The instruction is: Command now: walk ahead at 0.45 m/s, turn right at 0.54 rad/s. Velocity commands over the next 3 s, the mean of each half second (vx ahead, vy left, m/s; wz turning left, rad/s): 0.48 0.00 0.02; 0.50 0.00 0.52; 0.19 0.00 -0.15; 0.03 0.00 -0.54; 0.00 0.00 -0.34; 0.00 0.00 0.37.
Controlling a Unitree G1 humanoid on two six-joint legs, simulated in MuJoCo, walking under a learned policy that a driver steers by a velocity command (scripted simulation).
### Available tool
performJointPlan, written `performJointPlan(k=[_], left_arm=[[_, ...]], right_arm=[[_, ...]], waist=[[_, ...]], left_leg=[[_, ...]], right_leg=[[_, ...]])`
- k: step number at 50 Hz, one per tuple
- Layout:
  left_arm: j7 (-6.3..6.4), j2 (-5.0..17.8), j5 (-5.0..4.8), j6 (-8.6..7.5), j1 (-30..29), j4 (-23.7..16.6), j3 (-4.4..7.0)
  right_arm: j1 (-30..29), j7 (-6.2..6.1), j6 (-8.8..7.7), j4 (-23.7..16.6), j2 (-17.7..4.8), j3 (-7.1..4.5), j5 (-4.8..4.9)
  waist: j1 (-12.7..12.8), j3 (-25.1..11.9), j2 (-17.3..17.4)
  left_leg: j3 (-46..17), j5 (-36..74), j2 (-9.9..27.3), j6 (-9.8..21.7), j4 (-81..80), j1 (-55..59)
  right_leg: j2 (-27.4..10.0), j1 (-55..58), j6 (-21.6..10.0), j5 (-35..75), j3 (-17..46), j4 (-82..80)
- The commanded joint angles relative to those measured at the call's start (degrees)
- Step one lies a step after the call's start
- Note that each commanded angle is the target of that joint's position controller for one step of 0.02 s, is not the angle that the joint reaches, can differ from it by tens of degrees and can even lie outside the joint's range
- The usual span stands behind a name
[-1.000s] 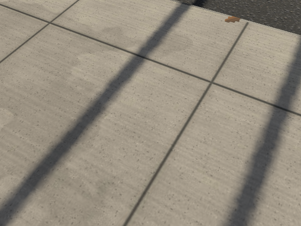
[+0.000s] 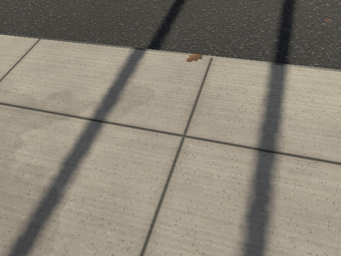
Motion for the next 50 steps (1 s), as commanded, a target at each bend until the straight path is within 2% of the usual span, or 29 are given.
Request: performJointPlan(k=[1, 6, 9, 12, 13, 15, 16, 17, 18, 19, 20, 21, 22, 23, 24, 26, 30, 32, 35, 37, 39, 40, 41, 42, 43, 44, 45, 48, 50], left_arm=[[1.61, 10.39, -0.45, -1.11, 0.82, -3.76, 2.57], [2.81, 8.8, -0.36, -0.58, 4.33, -2.19, 2.38], [2.75, 8.8, -0.23, -0.55, 6.11, -1.08, 2.4], [2.61, 9.46, -0.1, -0.1, 6.87, -0.05, 2.69], [2.63, 9.89, -0.07, 0.05, 6.38, 0.01, 2.83], [2.93, 11.37, 0.29, 0.4, 5.26, -0.32, 3.24], [3.05, 11.81, 0.74, 0.84, 4.54, -0.58, 3.31], [3.04, 12.33, 0.92, 1.07, 2.12, -1.24, 3.24], [3.16, 10.69, 2.27, 0.7, 1.36, -3.12, 2.53], [1.94, 3.67, 1.86, -0.24, 9.54, -3.02, 0.53], [1.3, 9.61, 0.12, -2.14, 3.43, -3.75, 1.4], [0.76, 11.53, -1.82, -3.6, -3.97, -6.57, 1.93], [0.88, 10.96, -1.38, -4.63, -7.38, -7.56, 1.65], [1.14, 10.65, -0.14, -4.9, -8.43, -7.85, 2.0], [1.17, 10.23, 0.54, -4.56, -7.28, -8.25, 2.15], [1.35, 8.8, 1.12, -3.5, -5.68, -8.9, 2.02], [1.7, 5.66, 1.61, -2.68, -14.42, -12.5, 0.74], [1.38, 5.01, 1.2, -3.06, -19.28, -13.73, 0.44], [0.92, 6.94, -0.05, -3.28, -21.98, -15.05, 1.14], [0.68, 9.0, -0.41, -3.58, -21.33, -15.33, 2.06], [0.76, 10.55, -0.43, -4.03, -15.56, -14.11, 3.17], [1.12, 12.69, 0.4, -4.32, -9.04, -13.48, 4.02], [1.55, 17.23, 1.68, -3.97, -2.2, -12.82, 5.09], [0.85, 16.96, 0.85, -3.15, 1.05, -10.86, 5.36], [0.8, 12.07, 0.6, -2.95, -2.08, -12.11, 4.13], [0.92, 10.13, 0.62, -2.55, -4.71, -12.32, 3.48], [0.87, 8.93, 0.85, -2.36, -7.38, -12.12, 2.98], [0.88, 7.34, 0.88, -2.81, -9.75, -10.88, 2.68], [0.67, 8.13, 0.7, -3.38, -8.79, -9.52, 3.04]], right_arm=[[-6.8, 0.03, -0.9, -4.92, -4.48, -1.4, -0.29], [-13.62, 1.83, -1.07, -5.99, -0.86, 0.01, 0.61], [-18.1, 2.99, -1.35, -7.17, -0.6, 0.62, 1.27], [-20.58, 4.02, -1.84, -8.27, -0.99, 1.01, 1.54], [-19.84, 4.29, -1.97, -8.28, -1.53, 0.9, 1.53], [-14.29, 4.23, -1.82, -6.94, -3.89, -0.05, 1.27], [-7.8, 3.87, -1.55, -5.2, -5.91, -0.96, 1.24], [1.62, 3.33, -1.18, -2.85, -7.55, -1.72, 1.22], [12.04, 2.58, -0.59, -1.11, -10.78, -2.29, 0.37], [13.83, 3.24, -0.89, 0.16, -12.3, -2.6, 0.98], [13.37, 2.64, -0.41, 0.75, -7.22, -1.78, 1.76], [9.08, 1.96, -0.07, -0.21, -6.69, -1.45, 1.39], [5.82, 1.75, -0.02, -1.09, -6.55, -1.29, 0.84], [3.97, 1.66, -0.13, -1.68, -6.06, -1.04, 0.38], [3.12, 1.44, -0.22, -2.18, -5.77, -0.77, -0.34], [2.69, 1.12, -0.09, -2.39, -5.37, -0.74, 0.58], [5.0, -0.07, 0.44, -1.8, -8.39, -1.64, 1.23], [8.27, -0.46, 1.12, -0.97, -8.94, -1.85, 1.62], [11.38, -0.73, 1.97, -0.11, -8.65, -1.8, 2.22], [11.53, -0.92, 2.3, -0.28, -8.47, -1.83, 2.03], [10.59, -0.82, 2.56, -0.89, -7.32, -1.55, 1.52], [10.79, -0.48, 2.35, -1.51, -4.45, -0.47, 0.97], [16.39, -0.31, 1.88, -2.66, 0.04, 0.87, 1.13], [18.87, -0.3, 1.55, -3.88, -2.23, 1.08, 2.31], [15.7, -0.48, 1.87, -2.97, -7.24, -0.24, 2.65], [10.85, -0.51, 2.28, -3.75, -8.3, -0.65, 2.03], [8.76, -0.44, 2.49, -4.33, -7.73, -0.74, 1.39], [8.62, 0.25, 3.48, -4.79, -4.77, -0.74, 1.7], [6.52, 0.23, 3.86, -5.7, -3.18, -0.33, 1.17]], waist=[[-0.58, 2.17, -6.37], [1.97, 2.99, -8.67], [3.57, 5.72, -8.18], [3.83, 7.2, -7.35], [2.98, 6.43, -7.48], [-0.19, 0.86, -9.44], [-3.38, -3.81, -9.89], [-8.66, -8.94, -9.05], [-11.43, -17.12, -1.35], [-5.9, -23.5, 14.0], [-9.39, -19.71, 6.61], [-8.88, -9.79, 3.94], [-6.94, -4.99, -2.84], [-4.93, -1.87, -5.26], [-2.77, -1.66, -3.73], [-1.02, -1.02, -1.22], [-3.28, 1.69, 0.0], [-5.88, 0.9, 0.51], [-6.64, -0.38, 1.99], [-5.43, -1.09, 3.06], [-1.82, -2.74, 3.82], [1.41, -8.11, 1.61], [1.22, -17.24, -11.21], [0.48, -19.78, -22.67], [1.52, -12.12, -13.74], [1.66, -6.32, -9.01], [0.44, -2.65, -6.72], [-1.95, 0.44, -9.35], [-1.96, 1.64, -7.44]], left_leg=[[-2.02, 9.08, 0.16, -1.62, -8.89, -11.56], [0.94, 20.25, -1.53, -2.7, -23.56, -6.11], [2.1, 21.48, -1.32, -1.08, -28.09, -5.98], [3.62, 17.48, -1.79, 1.7, -30.87, -7.45], [4.23, 15.39, -2.49, 2.96, -31.53, -6.08], [6.44, 10.55, -5.89, 5.55, -30.49, 1.57], [7.5, 8.87, -7.95, 7.21, -30.21, 8.71], [5.68, 12.56, -6.78, 9.44, -31.55, 22.67], [-9.73, 13.8, 3.9, 13.4, -28.49, 42.55], [-40.57, 1.92, 17.52, 24.83, -32.86, 62.08], [-42.48, -7.15, 15.16, 21.91, -39.05, 59.16], [-34.18, -6.14, 13.37, 19.34, -41.55, 50.18], [-29.26, -0.26, 11.14, 18.07, -43.6, 40.7], [-25.88, 6.17, 9.08, 17.65, -44.78, 33.93], [-23.59, 10.03, 7.62, 17.82, -46.11, 29.35], [-20.38, 13.09, 6.3, 18.3, -47.64, 24.0], [-12.89, 13.4, 1.43, 15.1, -47.94, 13.02], [-12.17, 11.13, -0.02, 12.88, -46.37, 11.64], [-16.64, 5.56, 1.73, 11.21, -42.47, 16.38], [-20.72, 3.35, 3.65, 9.94, -38.16, 20.73], [-21.66, 4.12, 2.66, 7.92, -31.81, 20.68], [-18.72, 2.65, -0.35, 6.03, -20.89, 17.51], [-10.56, -13.17, -7.69, 2.23, -1.79, 2.37], [-7.68, -23.67, -6.51, 1.11, 11.2, -9.95], [-9.19, -18.53, -3.4, 0.55, 16.58, -13.34], [-7.03, -13.67, -1.62, 0.15, 17.17, -13.39], [-6.33, -9.99, 0.05, -0.24, 14.96, -11.58], [-4.69, -5.37, 2.87, -0.72, 10.51, -6.63], [-4.75, -3.68, 2.74, -1.25, 6.29, -6.7]], right_leg=[[-12.44, 8.84, -7.04, 9.41, 17.26, -15.43], [-9.9, 7.95, -4.01, 16.04, 9.39, -15.91], [-11.48, 9.82, -4.14, 16.28, 8.09, -16.27], [-13.97, 15.11, -4.72, 23.71, 6.61, -14.63], [-14.33, 16.84, -4.36, 30.98, 5.57, -12.7], [-14.22, 20.55, -3.18, 55.17, 3.62, -5.0], [-13.44, 21.61, -2.45, 65.66, 2.34, 3.11], [-12.11, 15.63, -0.94, 66.71, 0.53, 14.57], [-9.33, 0.66, 0.43, 45.65, -0.3, 32.21], [2.74, -24.17, 5.35, -13.9, 2.37, 53.07], [0.65, -30.5, 3.93, -14.12, 7.89, 56.92], [-2.26, -33.67, 3.33, -9.02, 7.36, 54.71], [-4.23, -31.83, 3.08, -5.3, 6.14, 50.56], [-5.36, -29.73, 3.73, -3.53, 5.37, 46.69], [-6.41, -26.49, 4.32, -2.69, 5.52, 44.76], [-7.64, -24.66, 6.18, -2.86, 4.48, 38.98], [-6.07, -19.95, 8.98, 9.57, 1.08, 20.64], [-3.37, -15.17, 9.37, 19.18, 0.53, 11.98], [-2.19, -13.05, 9.16, 20.4, 2.81, 6.1], [-2.52, -11.94, 7.8, 15.8, 4.27, 3.97], [-2.86, -3.87, 4.97, 11.91, 3.23, 1.09], [-7.84, 7.06, 1.87, 9.64, 6.8, 1.11], [-21.07, 27.2, -5.12, 3.77, 25.0, 0.15], [-27.87, 30.97, -9.82, -11.05, 45.21, -5.74], [-25.21, 24.86, -7.85, -16.95, 40.42, -7.76], [-22.68, 18.08, -5.79, -11.66, 30.84, -7.98], [-19.91, 11.73, -5.1, -4.01, 23.9, -9.19], [-15.91, 3.61, -4.72, 5.95, 12.28, -13.47], [-16.01, 2.21, -6.32, 14.43, 8.78, -14.84]])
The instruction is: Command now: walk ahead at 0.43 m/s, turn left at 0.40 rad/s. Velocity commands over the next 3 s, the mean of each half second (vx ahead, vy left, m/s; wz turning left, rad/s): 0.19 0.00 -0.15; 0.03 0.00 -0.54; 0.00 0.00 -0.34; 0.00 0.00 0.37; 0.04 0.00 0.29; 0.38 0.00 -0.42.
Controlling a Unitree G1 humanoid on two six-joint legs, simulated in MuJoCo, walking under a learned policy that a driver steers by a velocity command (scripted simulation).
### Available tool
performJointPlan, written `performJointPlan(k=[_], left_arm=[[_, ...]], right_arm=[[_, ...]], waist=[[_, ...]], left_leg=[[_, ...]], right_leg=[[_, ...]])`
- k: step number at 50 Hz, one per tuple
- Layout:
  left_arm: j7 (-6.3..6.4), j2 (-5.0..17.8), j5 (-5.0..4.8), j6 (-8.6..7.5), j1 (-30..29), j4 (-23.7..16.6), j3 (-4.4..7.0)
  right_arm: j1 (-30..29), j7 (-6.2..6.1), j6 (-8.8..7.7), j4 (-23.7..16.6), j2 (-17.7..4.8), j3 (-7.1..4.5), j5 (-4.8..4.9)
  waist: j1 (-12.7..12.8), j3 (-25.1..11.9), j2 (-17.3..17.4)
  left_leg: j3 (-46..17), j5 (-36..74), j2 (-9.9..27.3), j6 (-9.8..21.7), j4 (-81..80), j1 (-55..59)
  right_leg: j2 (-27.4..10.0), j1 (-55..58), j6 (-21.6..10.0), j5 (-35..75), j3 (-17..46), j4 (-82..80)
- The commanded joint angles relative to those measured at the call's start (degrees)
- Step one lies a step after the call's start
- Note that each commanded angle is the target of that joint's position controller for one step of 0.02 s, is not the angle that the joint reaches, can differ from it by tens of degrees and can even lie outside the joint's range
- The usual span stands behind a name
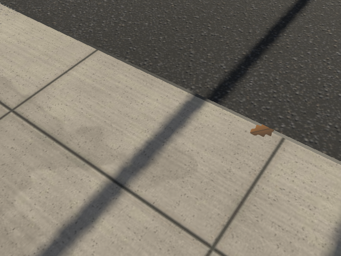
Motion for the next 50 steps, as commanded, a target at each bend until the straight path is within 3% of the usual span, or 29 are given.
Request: performJointPlan(k=[1, 3, 5, 8, 11, 12, 13, 14, 15, 16, 17, 19, 21, 25, 28, 30, 31, 32, 33, 34, 35, 36, 37, 38, 40, 44, 50], left_arm=[[-0.18, 7.67, -0.08, -1.35, -0.11, -1.57, 2.06], [-0.3, 8.39, -0.43, -0.9, -0.89, -0.3, 2.09], [-0.14, 9.73, -1.31, -0.02, -0.76, 0.53, 2.3], [0.11, 11.57, -2.05, 1.15, 3.09, 2.82, 2.69], [0.55, 11.29, -2.75, 1.79, 1.52, 3.13, 2.58], [0.57, 9.63, -2.18, 1.55, 2.71, 3.0, 2.05], [0.42, 6.0, -0.52, 1.1, 4.9, 1.41, 0.72], [0.57, 3.71, -1.08, 1.63, 11.39, 2.33, -0.35], [0.76, 9.26, -2.13, 2.75, 10.44, 3.34, 1.31], [1.19, 10.13, -2.56, 3.85, 7.07, 2.28, 1.91], [1.91, 9.49, -2.21, 5.19, 5.98, 2.32, 2.07], [3.01, 8.42, -1.57, 7.86, 6.95, 2.13, 2.34], [3.29, 7.11, -1.33, 8.77, 7.35, 1.28, 2.39], [2.03, 5.85, -0.94, 8.61, 2.19, -1.9, 1.75], [0.72, 7.37, -1.08, 8.81, 1.37, -3.4, 2.13], [0.08, 7.58, -0.93, 8.91, 3.47, -3.07, 2.59], [0.12, 8.5, -0.53, 8.89, 4.64, -2.61, 3.15], [0.64, 11.86, -0.22, 8.76, 5.19, -3.04, 4.15], [1.71, 18.0, -0.39, 8.63, 3.56, -5.69, 5.1], [1.01, 18.08, 1.82, 7.27, 4.8, -6.29, 4.87], [0.66, 16.65, 2.09, 5.99, 2.84, -6.3, 4.53], [0.85, 15.11, 0.77, 5.37, -0.9, -6.74, 4.26], [1.16, 12.88, -0.34, 5.3, -3.25, -7.37, 3.53], [1.59, 12.09, -0.72, 5.37, -4.52, -7.8, 3.08], [2.12, 11.04, -0.48, 5.57, -3.85, -8.31, 2.6], [2.82, 12.18, -0.96, 6.14, -1.64, -8.6, 3.21], [2.32, 13.41, -0.8, 7.28, -3.16, -9.98, 3.9]], right_arm=[[-1.83, -0.07, -0.31, -5.02, -0.42, -0.04, -0.87], [-2.89, 0.11, -0.84, -4.98, 1.29, 0.86, -1.78], [-6.44, 0.77, -1.78, -5.0, 1.67, 1.38, -1.94], [-11.13, 1.41, -2.55, -5.97, -0.11, 0.96, -1.65], [-6.85, 1.03, -3.18, -4.39, -3.18, -0.36, -2.37], [-4.08, 0.32, -3.29, -3.76, -6.27, -1.27, -3.02], [-0.09, -0.67, -2.82, -4.19, -10.69, -2.1, -4.61], [0.47, -0.91, -1.38, -4.51, -9.88, -1.89, -4.17], [0.4, -0.74, -0.34, -4.6, -7.09, -1.27, -2.98], [-2.53, -0.73, 0.02, -4.35, -5.54, -0.79, -2.07], [-5.96, -0.75, 0.09, -4.13, -3.86, -0.24, -1.66], [-11.69, -0.65, 0.16, -3.77, -3.63, -0.25, -2.53], [-13.95, -0.91, -0.18, -3.14, -3.32, -0.42, -3.08], [-14.32, -1.93, -0.16, -1.29, -4.87, -1.09, -2.47], [-13.37, -1.97, 0.58, 0.08, -6.75, -1.7, -1.6], [-14.13, -1.9, 1.15, 0.79, -7.18, -1.87, -0.45], [-12.68, -1.87, 1.43, 1.69, -5.84, -1.66, -0.12], [-9.46, -1.64, 1.88, 2.9, -3.35, -1.23, -0.69], [-9.14, -1.35, 2.06, 0.89, -1.22, -0.49, -3.17], [-15.9, -1.94, 1.82, -0.95, -3.69, -1.34, -2.86], [-16.51, -2.26, 1.91, -0.88, -4.73, -1.84, -1.59], [-14.27, -2.66, 2.17, 0.4, -4.82, -2.22, -1.37], [-12.87, -3.06, 2.39, 1.79, -5.19, -2.5, -1.84], [-11.96, -3.14, 2.35, 2.2, -5.16, -2.63, -2.28], [-10.98, -2.83, 1.85, 2.51, -4.36, -2.56, -1.82], [-13.12, -2.48, 1.22, 1.94, -2.75, -1.74, -1.44], [-12.48, -1.21, 0.24, 2.08, -3.74, -1.57, -0.88]], waist=[[-0.44, 0.76, -7.28], [-1.35, -0.58, -6.77], [-0.03, -1.54, -7.48], [1.33, -2.82, -8.33], [-2.55, -5.44, -8.31], [-3.34, -8.07, -6.38], [-3.37, -15.45, 2.74], [-2.98, -23.38, 12.11], [-4.45, -22.35, 6.8], [-3.46, -16.39, 5.31], [-2.17, -12.04, 3.95], [0.75, -6.99, 6.36], [1.81, -5.68, 6.69], [0.49, -6.74, 5.12], [0.34, -7.18, 4.94], [2.1, -6.81, 3.81], [2.19, -6.18, 1.58], [1.17, -3.71, -8.28], [-1.27, -1.39, -25.16], [3.36, -3.7, -19.95], [2.02, -3.17, -14.76], [-0.17, -2.94, -11.41], [-0.93, -3.58, -10.19], [-1.63, -4.32, -10.64], [-1.85, -6.4, -10.24], [-0.11, -6.49, -10.38], [0.44, -5.84, -12.26]], left_leg=[[-2.55, 2.88, 2.28, -0.91, -6.17, -6.9], [-0.48, 6.93, 2.02, -1.12, -15.88, -3.13], [2.53, 14.04, 0.6, -1.23, -25.14, 2.39], [2.25, 17.47, -1.83, -0.74, -32.99, 6.06], [2.16, 23.19, -2.88, 2.15, -42.56, 16.46], [0.24, 35.7, 0.46, 4.01, -43.68, 24.87], [-9.75, 60.52, 13.31, 9.53, -37.18, 41.43], [-19.9, 63.45, 24.2, 18.28, -37.02, 48.83], [-18.6, 51.04, 21.88, 18.05, -39.86, 43.59], [-14.97, 39.51, 19.15, 16.22, -42.53, 38.81], [-12.01, 29.61, 16.85, 14.7, -45.5, 32.8], [-6.43, 18.49, 14.25, 13.48, -50.82, 19.26], [-1.93, 16.28, 13.43, 13.63, -52.8, 14.3], [2.09, 18.24, 14.84, 13.66, -52.17, 15.89], [2.49, 17.42, 16.74, 12.71, -50.41, 18.45], [4.44, 13.71, 15.88, 9.73, -46.56, 17.89], [6.41, 8.68, 13.78, 6.76, -42.27, 16.02], [11.48, 0.45, 8.77, 1.65, -31.25, 10.66], [14.09, -18.83, -0.5, -4.57, -13.98, -4.61], [3.77, -21.02, -3.04, -3.62, -4.13, -7.0], [0.99, -15.95, -1.86, -2.27, -0.88, -7.58], [-0.02, -10.27, -0.91, -1.6, -1.09, -8.01], [-0.43, -7.02, -0.47, -1.85, -1.28, -7.44], [-0.29, -4.29, -0.91, -2.39, -0.49, -5.52], [-0.38, -1.25, -2.02, -3.15, -1.04, -3.77], [-1.39, -0.1, -2.87, -4.7, -13.32, -3.51], [-1.87, -2.98, -4.6, -4.59, -25.04, 5.64]], right_leg=[[-15.15, 4.61, -10.36, 18.2, 12.19, -12.52], [-13.69, 4.64, -10.52, 30.54, 7.86, -11.01], [-11.58, 3.51, -9.63, 34.44, 4.94, -10.12], [-12.22, 7.14, -8.61, 33.24, 7.21, -6.73], [-10.96, 7.28, -5.46, 28.5, 9.64, 0.9], [-7.66, 3.8, -2.91, 23.65, 8.41, 6.52], [-3.13, -8.53, 0.51, 1.22, 6.06, 20.17], [0.64, -18.01, 3.3, -31.65, 5.72, 35.04], [-1.01, -19.83, 4.23, -31.99, 8.66, 42.04], [-2.3, -23.75, 4.72, -28.54, 7.23, 44.71], [-3.71, -24.23, 5.64, -24.92, 6.66, 44.44], [-4.68, -17.71, 7.13, -18.59, 5.63, 43.88], [-4.63, -14.0, 7.02, -14.86, 4.12, 41.3], [-6.11, -9.87, 4.96, -9.0, 3.39, 29.03], [-5.65, -6.79, 3.04, -8.62, 1.97, 22.73], [-3.93, -1.79, 0.75, -4.05, -0.26, 13.69], [-2.55, 1.33, -0.99, -1.69, 0.12, 9.26], [-6.91, 3.89, -4.06, 7.96, 8.9, 0.59], [-20.4, 7.74, -12.55, 22.72, 29.12, -3.13], [-22.78, 2.9, -18.32, 17.09, 33.87, -6.62], [-19.85, 2.39, -16.09, 11.52, 29.78, -7.09], [-17.08, 2.64, -12.59, 8.04, 26.11, -6.31], [-15.63, 2.84, -10.56, 8.13, 23.95, -5.61], [-14.29, 2.08, -10.04, 10.87, 22.29, -5.1], [-12.74, 3.69, -10.06, 14.16, 20.99, -4.38], [-12.07, 7.96, -10.61, 12.87, 23.07, -3.17], [-11.1, 3.44, -11.8, 11.04, 29.1, -2.2]])
Over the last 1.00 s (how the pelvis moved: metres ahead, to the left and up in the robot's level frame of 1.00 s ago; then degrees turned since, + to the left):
0.59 -0.02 0.00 21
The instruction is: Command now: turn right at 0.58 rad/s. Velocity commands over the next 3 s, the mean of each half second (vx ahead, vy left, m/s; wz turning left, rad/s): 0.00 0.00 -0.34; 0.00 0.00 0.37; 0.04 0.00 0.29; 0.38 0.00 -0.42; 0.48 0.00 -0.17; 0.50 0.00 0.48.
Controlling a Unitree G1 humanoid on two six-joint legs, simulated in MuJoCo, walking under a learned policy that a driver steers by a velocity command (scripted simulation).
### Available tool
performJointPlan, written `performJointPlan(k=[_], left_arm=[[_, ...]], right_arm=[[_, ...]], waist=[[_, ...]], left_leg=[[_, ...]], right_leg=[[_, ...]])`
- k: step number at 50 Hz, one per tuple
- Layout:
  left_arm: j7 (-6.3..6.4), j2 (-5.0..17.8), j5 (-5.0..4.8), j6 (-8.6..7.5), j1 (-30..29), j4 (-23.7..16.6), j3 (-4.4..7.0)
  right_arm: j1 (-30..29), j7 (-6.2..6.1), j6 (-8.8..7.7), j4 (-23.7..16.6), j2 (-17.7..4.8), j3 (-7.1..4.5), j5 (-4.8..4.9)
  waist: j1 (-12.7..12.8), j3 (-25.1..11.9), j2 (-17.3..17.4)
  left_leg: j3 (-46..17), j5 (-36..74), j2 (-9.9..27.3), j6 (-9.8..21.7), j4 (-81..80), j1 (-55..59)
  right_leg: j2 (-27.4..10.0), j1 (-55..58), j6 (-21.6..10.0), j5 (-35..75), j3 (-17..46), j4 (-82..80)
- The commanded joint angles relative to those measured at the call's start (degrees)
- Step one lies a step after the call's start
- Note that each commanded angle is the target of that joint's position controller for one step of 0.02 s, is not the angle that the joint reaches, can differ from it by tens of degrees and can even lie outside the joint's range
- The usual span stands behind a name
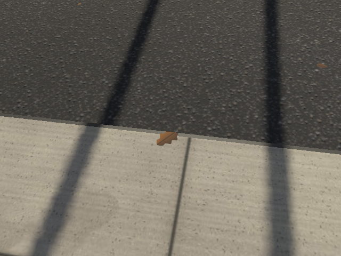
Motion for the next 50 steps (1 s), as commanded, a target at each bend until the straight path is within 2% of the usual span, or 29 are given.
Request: performJointPlan(k=[1, 5, 6, 7, 8, 9, 10, 12, 15, 18, 20, 21, 23, 24, 25, 27, 30, 33, 34, 36, 40, 42, 43, 44, 45, 46, 47, 48, 50], left_arm=[[-0.13, 10.37, -0.13, -0.08, -0.44, -4.13, 3.22], [-0.13, 9.92, -1.43, 0.61, -3.63, -4.95, 3.17], [0.02, 8.6, -1.51, 0.7, -2.86, -5.03, 2.86], [-0.14, 4.89, -0.54, 0.7, 0.95, -4.48, 1.9], [0.04, 7.51, -0.67, 0.13, -0.14, -6.39, 2.77], [0.08, 11.39, 0.16, -0.24, 1.41, -4.88, 3.89], [-0.04, 12.05, -0.17, -0.11, 2.0, -3.32, 4.41], [0.22, 8.86, -0.04, 0.76, 2.64, -1.75, 3.71], [-0.01, 5.35, -0.65, 0.63, -0.15, -2.63, 2.2], [-0.29, 2.86, -0.11, 0.39, -2.28, -3.22, 0.7], [-0.39, 3.85, -0.51, 0.27, -2.31, -2.84, 0.79], [-0.4, 4.22, -0.6, 0.24, -0.92, -2.0, 0.98], [-0.33, 3.52, 0.23, 0.08, 2.05, 0.16, 0.79], [0.21, 6.57, 0.68, 0.15, 2.81, -0.09, 1.31], [0.58, 10.74, 1.27, 0.47, 1.76, -0.25, 2.11], [-0.49, 6.51, 1.79, -0.18, -0.69, -0.56, 1.4], [0.04, 8.49, 1.32, -0.83, 0.91, 0.23, 2.24], [1.03, 7.97, 1.32, -1.0, 0.57, -0.62, 2.31], [1.19, 7.85, 1.42, -1.3, 0.2, -0.83, 2.24], [1.07, 8.02, 0.71, -1.8, -2.81, -0.8, 2.47], [0.65, 8.89, -0.15, -1.25, -5.6, -0.33, 3.01], [0.6, 8.81, -1.3, -0.88, -6.04, 0.4, 3.06], [0.41, 7.31, -1.32, -0.96, -2.81, 1.8, 2.75], [0.16, 4.48, 0.98, -1.05, -0.36, 1.47, 1.88], [0.67, 2.77, 1.73, -1.18, -6.24, -2.31, 1.04], [1.1, 5.76, 0.6, -1.13, -7.84, -2.0, 1.84], [1.23, 6.78, -0.19, -1.01, -7.76, -1.56, 2.27], [1.67, 7.3, 0.1, -0.9, -6.71, -0.11, 2.73], [1.84, 7.48, 0.47, -0.81, -5.93, 0.71, 3.11]], right_arm=[[-1.5, 0.62, -1.5, -3.88, -5.09, -0.92, 0.34], [3.45, 1.58, -2.49, -2.86, -5.78, -1.31, 0.38], [5.33, 1.48, -2.47, -2.4, -7.79, -1.95, -0.09], [5.28, 1.15, -2.01, -2.95, -11.4, -2.49, -1.02], [4.22, 1.26, -1.82, -3.04, -12.97, -2.57, -2.7], [1.42, 1.16, -2.06, -4.66, -9.96, -1.76, -2.39], [-1.15, 0.91, -2.01, -5.22, -7.31, -1.01, -1.69], [-2.17, 0.55, -1.77, -5.33, -5.76, -0.25, -0.17], [0.82, 0.18, -1.14, -4.19, -5.65, 0.2, -0.56], [1.03, 0.26, -0.6, -3.73, -6.84, 0.19, -0.6], [2.62, 0.56, -0.18, -3.03, -8.62, -0.14, -0.3], [2.66, 0.68, -0.07, -2.74, -8.76, -0.01, 0.07], [4.24, 1.19, -0.63, -1.27, -5.71, 1.4, 0.81], [5.81, 1.81, -1.58, -1.0, -4.63, 2.05, -0.16], [7.66, 2.58, -2.64, -1.02, -3.34, 2.46, -1.26], [1.48, 2.32, -2.3, -1.62, -6.23, 2.0, -0.27], [1.5, 1.24, -0.81, -2.27, -6.98, 1.35, 0.58], [2.45, 1.36, 0.18, -2.89, -6.36, 0.62, 0.81], [2.14, 1.55, 0.62, -3.36, -6.32, 0.24, 1.0], [3.38, 1.79, 1.62, -3.47, -5.12, 0.15, 1.13], [4.37, 3.17, 2.18, -4.71, -5.14, 0.27, 1.01], [7.86, 3.76, 2.23, -4.48, -5.47, -0.21, 1.02], [9.74, 3.36, 2.12, -4.21, -6.97, -0.94, 0.62], [10.7, 2.28, 1.83, -5.43, -13.97, -2.73, 0.61], [11.1, 2.57, 0.61, -7.27, -18.19, -2.99, -1.58], [11.1, 3.04, -0.75, -7.91, -15.78, -2.3, -2.5], [8.65, 2.89, -1.61, -8.01, -14.08, -1.76, -1.86], [5.99, 2.35, -1.69, -8.25, -12.68, -1.54, -0.6], [3.94, 1.25, -1.11, -8.91, -10.35, -0.5, 0.45]], waist=[[0.77, -6.51, -9.54], [-2.3, -7.62, -8.97], [-2.35, -8.37, -6.47], [0.33, -9.51, 6.4], [0.68, -5.64, 16.67], [0.77, -5.03, 11.02], [1.52, -4.3, 8.07], [1.06, -3.0, 7.15], [-0.7, -3.55, 8.12], [-2.05, -4.88, 10.36], [-3.04, -4.82, 11.21], [-2.36, -4.75, 10.6], [-0.47, -3.8, 7.83], [-1.22, -5.75, 3.59], [-3.83, -6.45, -5.78], [-0.88, -4.75, -6.03], [-0.21, -1.17, -9.9], [0.6, -0.93, -12.87], [0.79, -0.65, -11.55], [-0.76, -0.41, -7.78], [-0.88, -3.69, -7.99], [-2.75, -5.23, -7.24], [-2.83, -5.66, -3.32], [-1.35, -5.16, 11.94], [-3.12, -7.04, 18.32], [-4.95, -9.01, 9.22], [-3.27, -6.19, 6.98], [-2.06, -4.43, 3.96], [-0.98, -3.71, 5.69]], left_leg=[[-0.2, -1.58, -0.87, 0.37, -5.11, -0.05], [1.0, 7.65, -0.86, 2.65, -22.25, 10.0], [-1.43, 13.48, 3.66, 4.44, -25.78, 16.64], [-12.56, 20.78, 15.93, 9.22, -27.51, 22.55], [-24.67, 28.36, 23.35, 19.41, -28.67, 18.82], [-22.88, 27.52, 24.34, 21.91, -28.36, 17.21], [-16.95, 25.88, 20.4, 19.44, -27.39, 16.27], [-11.12, 24.65, 15.92, 16.89, -26.23, 17.68], [-6.41, 28.04, 13.61, 17.38, -25.97, 20.0], [-4.33, 29.0, 13.33, 17.1, -25.07, 19.91], [-5.3, 30.24, 14.12, 17.45, -24.47, 19.17], [-5.42, 30.19, 14.02, 17.08, -23.56, 18.75], [-5.23, 26.85, 11.94, 13.35, -22.8, 13.34], [-4.27, 21.63, 10.24, 9.4, -21.6, 8.65], [0.2, 10.93, 5.45, 5.87, -20.47, 5.99], [2.43, 7.87, 3.41, 2.85, -18.08, 9.18], [3.38, 7.95, 2.4, 3.01, -11.08, 3.76], [4.81, -10.26, 2.54, 3.15, 4.59, -1.22], [3.83, -15.04, 3.68, 2.95, 11.43, -4.03], [3.63, -13.44, 5.38, 2.3, 11.75, -4.58], [8.05, -4.4, 4.25, 2.25, 0.4, 3.64], [10.99, 4.89, 1.76, 4.02, -11.07, 10.55], [8.8, 11.51, 0.53, 5.75, -17.61, 16.01], [-8.91, 31.85, 11.56, 10.7, -22.9, 23.98], [-29.14, 42.34, 24.12, 24.02, -25.5, 23.09], [-27.7, 34.06, 23.88, 26.21, -27.06, 23.02], [-22.57, 27.49, 20.82, 23.32, -27.01, 21.16], [-18.87, 21.38, 17.66, 19.84, -26.82, 20.31], [-15.12, 21.52, 13.99, 17.05, -27.21, 17.83]], right_leg=[[-14.09, 8.69, -10.09, 12.57, 18.7, -6.04], [-10.87, 7.78, -6.9, 14.72, 20.63, -2.1], [-8.24, 3.33, -4.15, 7.4, 18.54, 0.89], [-1.25, -3.78, -0.56, -11.74, 9.2, 13.06], [4.74, -13.88, 2.6, -27.04, 2.21, 23.48], [1.06, -14.11, 4.49, -25.25, 3.31, 33.94], [0.76, -13.77, 5.37, -21.41, 3.12, 37.62], [0.75, -15.33, 7.43, -16.55, 2.83, 40.73], [-0.2, -13.1, 8.7, -14.27, -0.48, 33.36], [-3.55, -4.9, 8.83, -14.92, -4.52, 18.49], [-3.53, -0.52, 8.58, -13.43, -7.05, 10.92], [-3.28, 2.15, 8.02, -9.67, -7.68, 5.35], [-3.67, 13.38, 5.34, 4.21, -6.46, -11.46], [-8.78, 21.15, 3.66, 14.57, -1.33, -9.24], [-13.84, 21.23, 0.16, 21.81, 1.82, -3.97], [-11.72, 13.63, -1.8, 6.42, -0.05, -5.1], [-14.8, 11.17, -2.95, 5.78, 1.86, -7.14], [-22.35, 9.89, -8.68, 14.57, 5.73, -8.14], [-24.92, 10.19, -10.7, 19.37, 6.6, -8.36], [-24.03, 10.11, -10.17, 22.14, 2.43, -7.68], [-21.37, 9.96, -7.65, 23.34, -4.53, -3.91], [-20.18, 8.59, -4.98, 19.09, -7.56, 1.45], [-17.57, 5.32, -1.64, 11.05, -10.71, 7.88], [-11.42, -7.45, 4.59, -9.78, -16.27, 23.67], [-2.65, -17.92, 7.22, -31.61, -9.71, 36.58], [-4.1, -19.0, 6.64, -30.52, -3.73, 43.25], [-5.24, -19.83, 5.64, -25.26, -3.07, 43.66], [-6.46, -20.19, 5.49, -19.89, -2.93, 41.47], [-6.37, -17.29, 6.22, -12.68, -2.87, 39.25]])
Over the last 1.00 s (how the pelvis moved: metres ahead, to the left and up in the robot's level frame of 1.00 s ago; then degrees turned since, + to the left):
0.16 -0.01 0.00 -26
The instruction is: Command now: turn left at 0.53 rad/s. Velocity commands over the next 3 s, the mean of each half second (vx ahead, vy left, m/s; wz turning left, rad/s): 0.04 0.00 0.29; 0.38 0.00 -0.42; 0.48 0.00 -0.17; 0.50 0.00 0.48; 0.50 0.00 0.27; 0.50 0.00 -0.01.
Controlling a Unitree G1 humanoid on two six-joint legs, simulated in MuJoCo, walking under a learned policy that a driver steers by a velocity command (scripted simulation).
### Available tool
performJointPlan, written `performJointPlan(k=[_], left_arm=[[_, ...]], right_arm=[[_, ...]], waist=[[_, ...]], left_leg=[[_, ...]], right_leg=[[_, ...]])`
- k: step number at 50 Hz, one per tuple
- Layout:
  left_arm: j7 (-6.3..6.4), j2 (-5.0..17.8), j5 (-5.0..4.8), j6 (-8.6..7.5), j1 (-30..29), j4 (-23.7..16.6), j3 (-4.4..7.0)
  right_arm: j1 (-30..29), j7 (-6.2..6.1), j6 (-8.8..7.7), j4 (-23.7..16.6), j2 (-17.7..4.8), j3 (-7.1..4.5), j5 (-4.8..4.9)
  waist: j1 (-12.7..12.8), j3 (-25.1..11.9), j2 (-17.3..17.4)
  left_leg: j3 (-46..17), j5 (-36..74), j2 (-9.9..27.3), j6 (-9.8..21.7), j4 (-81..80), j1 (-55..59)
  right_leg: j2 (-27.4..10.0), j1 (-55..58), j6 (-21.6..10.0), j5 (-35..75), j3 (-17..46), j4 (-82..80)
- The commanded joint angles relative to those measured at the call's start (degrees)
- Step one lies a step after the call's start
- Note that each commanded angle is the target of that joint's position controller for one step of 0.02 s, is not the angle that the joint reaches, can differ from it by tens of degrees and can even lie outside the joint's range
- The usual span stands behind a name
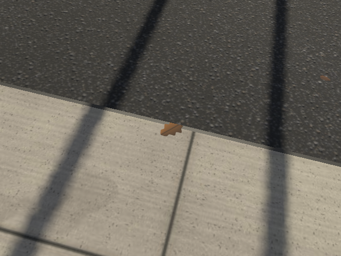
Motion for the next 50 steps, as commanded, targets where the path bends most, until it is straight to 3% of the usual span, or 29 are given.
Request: performJointPlan(k=[1, 4, 9, 16, 18, 20, 21, 22, 23, 24, 25, 26, 28, 30, 33, 34, 35, 36, 37, 38, 39, 40, 42, 45, 50], left_arm=[[0.28, 5.77, 0.03, -1.02, -0.5, -3.8, 1.92], [-0.01, 4.5, -0.19, -1.4, -0.27, -3.58, 1.66], [-0.22, 4.14, -0.32, -1.88, -1.45, -3.46, 1.37], [-1.44, 4.12, -0.71, -3.08, -1.54, -3.04, 0.78], [-2.01, 3.2, -0.72, -3.38, 0.24, -2.06, 0.25], [-2.81, 1.35, -0.58, -3.82, 2.97, -0.34, -0.61], [-2.78, 2.52, -0.14, -3.93, 2.36, -0.4, -0.64], [-2.52, 5.01, -0.06, -4.03, 2.87, -1.16, -0.5], [-2.4, 9.2, -0.36, -3.92, 3.5, -0.44, 0.51], [-2.63, 8.89, -0.81, -4.0, 6.8, 0.28, 0.87], [-2.86, 8.53, -0.82, -4.2, 8.99, 1.09, 0.57], [-2.81, 8.39, -0.78, -4.41, 10.18, 1.54, 0.45], [-2.43, 8.76, -1.19, -5.03, 11.84, 1.85, 0.72], [-2.07, 8.85, -1.83, -4.73, 10.83, 1.32, 0.92], [-1.53, 8.49, -2.12, -3.1, 6.89, -0.89, 1.06], [-1.47, 7.19, -1.79, -2.96, 6.87, -1.63, 0.81], [-1.57, 4.73, -1.5, -3.13, 5.91, -2.56, 0.18], [-1.81, -0.45, -1.29, -3.56, 4.52, -4.37, -1.37], [-1.72, -0.14, -2.36, -4.48, 4.16, -7.8, -1.51], [-1.85, 3.2, -2.89, -4.93, 6.3, -6.51, -0.6], [-2.34, 4.52, -2.9, -4.96, 6.53, -5.15, -0.11], [-2.7, 3.92, -2.55, -5.0, 7.31, -4.1, -0.09], [-3.76, 2.76, -2.22, -5.14, 5.12, -4.38, -0.26], [-4.91, 0.69, -1.9, -5.03, 2.37, -6.38, -1.13], [-6.81, -1.56, -1.62, -5.77, -7.09, -10.39, -2.74]], right_arm=[[-1.96, -1.57, -0.74, -4.77, -9.63, -2.09, 0.52], [-0.55, -2.25, -0.42, -5.42, -9.62, -2.15, 0.5], [-0.52, -2.85, 0.48, -6.28, -9.73, -2.26, 0.33], [-1.88, -2.06, 1.13, -6.12, -8.93, -1.54, -0.48], [-3.2, -1.92, 1.13, -5.65, -6.16, -0.35, -0.65], [-3.09, -1.65, 0.87, -4.35, -4.5, 0.64, -0.46], [-1.21, -1.44, 0.31, -3.57, -4.43, 0.79, -1.05], [-0.42, -1.29, -0.24, -3.42, -4.51, 0.89, -1.9], [1.2, -1.1, -1.02, -4.14, -3.95, 0.79, -1.9], [-2.1, -1.16, -1.89, -4.6, -4.77, 0.56, -1.4], [-5.15, -1.33, -2.76, -5.56, -5.37, 0.1, -0.26], [-7.45, -1.39, -3.43, -6.2, -5.36, -0.15, 0.43], [-8.84, -0.55, -4.8, -7.1, -5.66, -0.55, 0.68], [-8.74, 0.54, -6.2, -6.91, -4.37, -0.4, 1.07], [-3.96, 1.16, -7.07, -4.69, -2.69, -0.58, 0.91], [-1.13, 0.87, -6.77, -3.79, -3.7, -1.19, 0.9], [4.5, 0.22, -6.37, -2.65, -5.14, -1.91, 1.09], [12.06, -0.79, -6.0, -1.82, -8.85, -2.85, 0.48], [14.63, -0.4, -5.69, -0.85, -14.12, -4.21, -0.52], [10.89, -0.48, -5.89, -1.4, -10.69, -3.21, -0.63], [9.3, -0.78, -6.11, -1.78, -7.01, -2.3, -0.31], [8.01, -0.92, -6.27, -1.99, -5.87, -1.94, -0.44], [6.95, -1.04, -6.04, -1.49, -4.79, -1.52, -0.8], [7.48, -1.07, -6.11, -0.92, -5.69, -1.73, -0.63], [8.42, -1.59, -5.6, 1.08, -8.19, -1.8, 0.0]], waist=[[1.05, -7.06, 8.72], [0.63, -8.18, 7.82], [-0.27, -7.27, 9.27], [-1.55, -6.65, 10.18], [-0.65, -7.96, 9.58], [1.29, -8.38, 8.41], [0.46, -7.65, 7.12], [-0.34, -6.91, 3.4], [-2.86, -5.82, -3.69], [0.46, -3.54, -7.32], [1.86, 0.39, -9.62], [2.66, 2.57, -10.12], [3.54, 1.53, -9.62], [2.91, -0.13, -7.6], [-0.52, -4.04, -7.14], [-1.73, -5.81, -6.22], [-4.3, -7.93, -4.22], [-7.29, -10.8, 5.48], [-6.68, -9.06, 16.81], [-4.23, -4.03, 12.99], [-3.51, -0.63, 10.14], [-2.71, -0.18, 8.19], [-2.32, 0.99, 7.77], [-2.47, 0.43, 7.27], [-4.24, 2.84, 5.97]], left_leg=[[-19.47, 18.7, 13.79, 7.99, -13.98, 10.26], [-19.01, 20.74, 12.89, 8.51, -13.67, 12.86], [-21.21, 14.18, 12.2, 8.44, -13.49, 13.4], [-23.13, 17.85, 12.12, 9.58, -11.06, 8.89], [-21.87, 21.64, 12.09, 8.9, -9.59, 8.91], [-19.47, 7.0, 9.42, 6.43, -10.42, 5.49], [-18.47, -1.2, 7.48, 4.35, -10.19, 2.66], [-15.89, -9.15, 4.93, 2.49, -6.63, -0.11], [-7.7, -14.73, -1.3, 0.28, -2.67, -4.3], [-2.51, -13.94, -3.19, -2.04, 4.13, -5.8], [-0.86, -12.82, -2.41, -2.7, 6.84, -8.95], [-1.82, -13.81, -1.43, -2.64, 7.98, -10.99], [-4.11, -15.54, 0.35, -2.41, 11.44, -14.51], [-3.28, -12.94, 0.53, -2.24, 5.63, -11.84], [0.65, 4.56, -2.02, -3.33, -8.56, 6.31], [0.6, 7.28, -1.4, -3.71, -9.14, 13.79], [-1.46, 5.7, 1.95, -3.27, -8.41, 22.54], [-14.96, -4.84, 12.84, 0.43, -12.85, 32.16], [-35.82, -18.42, 24.59, 8.01, -19.73, 31.23], [-37.28, -22.37, 26.23, 10.1, -20.83, 27.31], [-30.83, -18.37, 23.44, 8.47, -20.64, 25.84], [-24.64, -11.1, 21.02, 6.92, -20.95, 24.9], [-13.86, 6.24, 17.47, 4.61, -21.09, 22.59], [-4.87, 20.3, 15.59, 4.95, -21.74, 19.43], [4.1, 23.3, 14.48, 3.96, -23.53, 14.87]], right_leg=[[-0.71, -6.99, 0.73, 7.33, 3.68, 2.97], [0.34, -7.4, 1.98, 9.8, 3.85, -0.63], [0.09, -6.6, 3.6, 11.41, 4.41, -11.13], [-0.33, 3.62, 2.56, 8.24, 2.62, -21.53], [-1.24, 8.66, 1.9, 9.64, 2.14, -27.47], [0.15, 18.29, 0.22, 19.99, -0.32, -40.69], [-0.41, 21.61, -0.98, 21.44, 1.16, -40.58], [-4.61, 22.73, -3.54, 21.57, 6.46, -39.98], [-6.71, 21.92, -8.31, 11.92, 11.08, -40.13], [-10.32, 18.81, -13.28, -2.47, 19.95, -46.9], [-14.21, 17.47, -16.05, -8.72, 28.12, -51.82], [-15.23, 17.3, -17.13, -9.11, 31.63, -53.58], [-15.52, 21.49, -17.12, -4.5, 32.03, -53.32], [-12.13, 22.3, -15.34, 0.63, 27.15, -52.49], [-5.91, 14.42, -12.58, 10.14, 19.66, -49.17], [-4.62, 10.22, -11.18, 11.37, 18.58, -46.71], [-2.82, 3.67, -9.11, 9.11, 17.08, -41.51], [2.19, -6.45, -5.3, 3.44, 11.23, -26.05], [4.2, -16.72, -3.9, -4.71, 7.14, -12.73], [-0.37, -20.89, -3.97, -2.87, 8.91, -3.33], [-1.74, -22.76, -4.39, 2.36, 8.92, 0.04], [-2.63, -22.39, -4.45, 6.82, 8.38, 0.98], [-4.31, -21.92, -4.36, 12.8, 6.8, 0.58], [-4.27, -20.32, -2.55, 17.78, 3.12, -2.63], [-3.01, -12.3, -2.78, 28.58, -3.48, -22.04]])
Over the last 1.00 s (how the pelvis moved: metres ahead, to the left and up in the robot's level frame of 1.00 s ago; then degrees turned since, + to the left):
-0.01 0.05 -0.01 5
